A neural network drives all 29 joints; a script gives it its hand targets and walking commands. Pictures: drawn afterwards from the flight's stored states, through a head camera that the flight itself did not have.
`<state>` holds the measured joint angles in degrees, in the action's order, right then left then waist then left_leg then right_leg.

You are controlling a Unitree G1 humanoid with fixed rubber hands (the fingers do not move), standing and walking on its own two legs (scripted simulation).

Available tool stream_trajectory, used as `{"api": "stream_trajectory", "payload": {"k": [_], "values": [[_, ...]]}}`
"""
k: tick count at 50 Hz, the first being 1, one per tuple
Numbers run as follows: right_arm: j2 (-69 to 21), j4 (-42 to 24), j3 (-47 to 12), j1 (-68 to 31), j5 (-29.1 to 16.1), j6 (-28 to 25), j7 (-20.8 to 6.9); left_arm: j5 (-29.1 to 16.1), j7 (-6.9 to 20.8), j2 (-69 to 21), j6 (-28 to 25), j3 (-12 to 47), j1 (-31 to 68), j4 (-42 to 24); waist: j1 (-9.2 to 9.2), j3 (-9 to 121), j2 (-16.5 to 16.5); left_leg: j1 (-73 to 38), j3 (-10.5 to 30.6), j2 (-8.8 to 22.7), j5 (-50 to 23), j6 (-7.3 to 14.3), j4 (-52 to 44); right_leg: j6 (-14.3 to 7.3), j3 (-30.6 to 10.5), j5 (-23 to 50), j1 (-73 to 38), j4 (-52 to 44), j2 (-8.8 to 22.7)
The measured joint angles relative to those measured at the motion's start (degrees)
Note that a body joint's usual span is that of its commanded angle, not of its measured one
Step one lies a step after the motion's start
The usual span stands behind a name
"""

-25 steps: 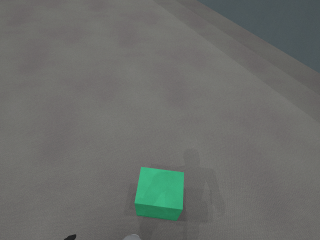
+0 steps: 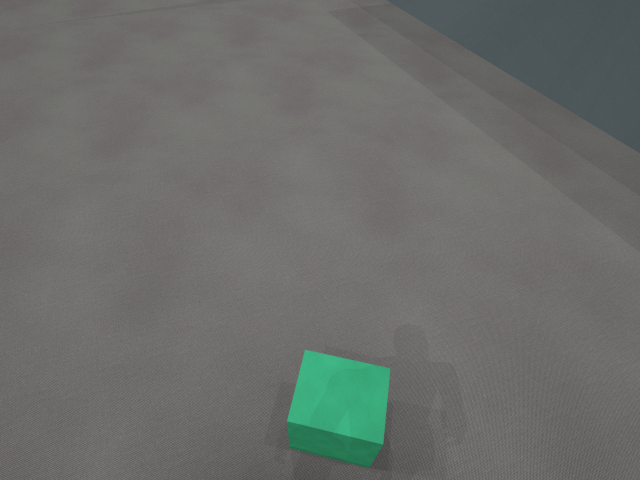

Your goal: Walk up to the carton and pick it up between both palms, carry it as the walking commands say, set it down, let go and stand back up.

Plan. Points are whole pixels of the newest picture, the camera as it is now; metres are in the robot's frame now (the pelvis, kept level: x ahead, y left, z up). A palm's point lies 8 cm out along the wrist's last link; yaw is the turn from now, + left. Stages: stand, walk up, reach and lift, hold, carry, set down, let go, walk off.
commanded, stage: walk up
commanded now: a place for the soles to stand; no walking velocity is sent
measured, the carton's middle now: (337, 410) +0.42 -0.04 -0.63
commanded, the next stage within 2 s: reach and lift in 0.28 s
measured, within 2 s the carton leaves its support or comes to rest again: neither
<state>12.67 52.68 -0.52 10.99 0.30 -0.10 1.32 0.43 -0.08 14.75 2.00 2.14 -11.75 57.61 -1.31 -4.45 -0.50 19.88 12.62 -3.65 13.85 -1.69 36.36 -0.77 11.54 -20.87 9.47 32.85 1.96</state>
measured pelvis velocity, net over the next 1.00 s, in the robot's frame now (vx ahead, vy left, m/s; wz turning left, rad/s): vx -0.03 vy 0.03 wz -0.18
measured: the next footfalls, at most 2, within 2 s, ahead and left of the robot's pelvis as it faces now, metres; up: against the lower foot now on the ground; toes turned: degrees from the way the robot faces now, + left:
none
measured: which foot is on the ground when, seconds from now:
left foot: down 0.00-1.00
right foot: down 0.00-1.00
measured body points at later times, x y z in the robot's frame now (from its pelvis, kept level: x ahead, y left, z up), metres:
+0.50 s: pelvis -0.02 +0.01 -0.02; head +0.05 +0.03 +0.42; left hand +0.19 +0.25 -0.14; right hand +0.15 -0.25 -0.12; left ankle +0.07 +0.13 -0.73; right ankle -0.03 -0.10 -0.73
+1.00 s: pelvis -0.03 +0.03 -0.07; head +0.12 +0.01 +0.35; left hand +0.25 +0.21 -0.19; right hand +0.22 -0.25 -0.17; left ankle +0.07 +0.13 -0.73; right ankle -0.03 -0.10 -0.73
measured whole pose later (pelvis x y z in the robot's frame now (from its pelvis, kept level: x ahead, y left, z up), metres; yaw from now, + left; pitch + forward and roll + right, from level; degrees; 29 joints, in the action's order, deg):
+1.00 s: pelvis -0.03 +0.03 -0.07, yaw -11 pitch +18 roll +0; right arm 15.0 34.3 6.3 -13.4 2.2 13.1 -5.2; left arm -3.2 -2.6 7.8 14.7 -6.4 7.6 28.6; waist -3.3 -2.0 1.2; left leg 57.1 -0.3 0.5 20.2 0.0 59.4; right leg 1.1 -1.8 -27.1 52.9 62.1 -0.2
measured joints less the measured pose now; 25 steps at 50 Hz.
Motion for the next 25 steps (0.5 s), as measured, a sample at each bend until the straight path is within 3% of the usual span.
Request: {"api": "stream_trajectory", "payload": {"k": [15,17,19,25], "values": [[0.08,2.44,-0.38,1.91,-0.10,0.37,0.22,-0.28,-0.05,1.71,0.63,-0.74,1.07,0.47,0.77,0.02,1.13,0.65,0.73,-0.29,-0.16,0.26,0.52,0.46,1.00,0.37,-0.37,-0.68,0.11],[-0.34,-2.75,0.67,1.19,-0.43,4.43,-0.37,-2.09,-0.12,2.08,4.26,-2.03,-0.65,-7.70,-0.57,1.61,2.30,4.45,-2.77,0.95,0.35,0.57,1.85,0.28,-2.56,-0.57,5.51,3.35,-0.27],[-0.25,-6.39,0.96,-3.51,-0.45,8.40,-1.03,-2.32,-0.11,2.17,7.92,-3.83,0.97,-14.18,-0.71,0.70,3.12,7.36,-6.14,2.44,1.19,0.42,4.47,0.07,-5.00,-1.18,9.90,7.70,-0.53],[1.27,-16.54,0.11,-12.98,2.13,19.29,-4.56,-0.27,-0.12,0.96,19.00,-6.09,11.56,-23.97,-0.70,-2.88,2.86,10.73,-10.45,4.48,2.70,0.51,8.62,0.42,-9.28,-2.22,15.27,12.88,-1.82]]}}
